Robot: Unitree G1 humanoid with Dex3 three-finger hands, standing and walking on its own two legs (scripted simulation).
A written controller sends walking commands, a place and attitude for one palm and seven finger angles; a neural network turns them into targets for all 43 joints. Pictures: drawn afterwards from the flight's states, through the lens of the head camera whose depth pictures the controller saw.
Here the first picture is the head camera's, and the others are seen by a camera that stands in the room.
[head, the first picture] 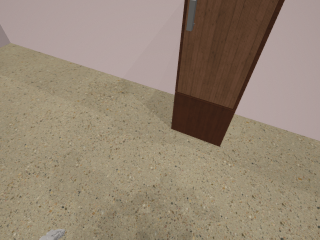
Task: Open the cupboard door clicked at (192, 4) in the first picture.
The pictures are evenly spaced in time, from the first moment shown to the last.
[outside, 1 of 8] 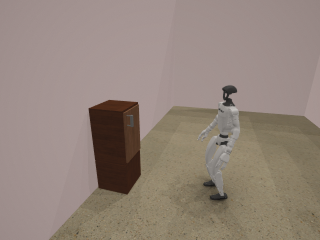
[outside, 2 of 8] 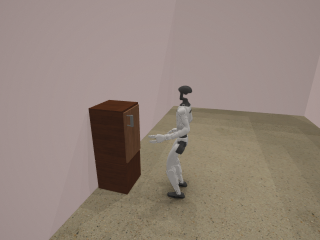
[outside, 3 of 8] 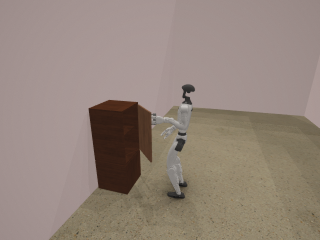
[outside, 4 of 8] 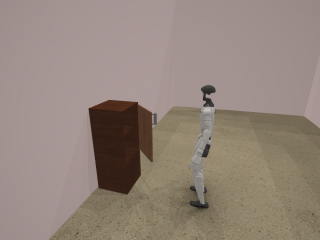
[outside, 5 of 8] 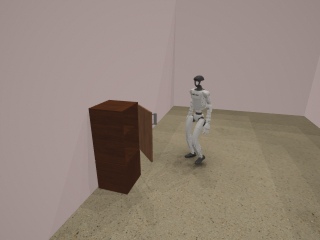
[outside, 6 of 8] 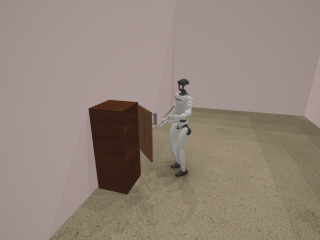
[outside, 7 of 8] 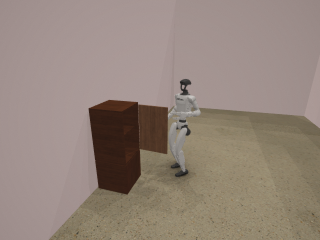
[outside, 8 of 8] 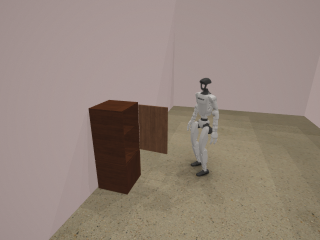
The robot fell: no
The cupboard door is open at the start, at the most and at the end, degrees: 0 88 86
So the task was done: yes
